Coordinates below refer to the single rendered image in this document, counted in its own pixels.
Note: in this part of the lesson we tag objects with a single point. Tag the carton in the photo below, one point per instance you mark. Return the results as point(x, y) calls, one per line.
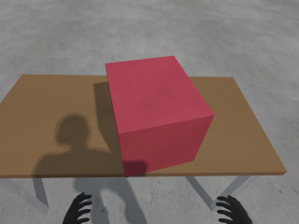
point(161, 119)

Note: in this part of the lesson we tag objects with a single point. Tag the left robot hand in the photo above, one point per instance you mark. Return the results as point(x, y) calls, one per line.
point(73, 213)

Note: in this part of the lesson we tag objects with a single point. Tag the table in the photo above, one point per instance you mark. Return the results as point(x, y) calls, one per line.
point(62, 126)

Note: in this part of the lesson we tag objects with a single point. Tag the right robot hand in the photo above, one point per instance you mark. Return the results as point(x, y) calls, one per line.
point(238, 214)

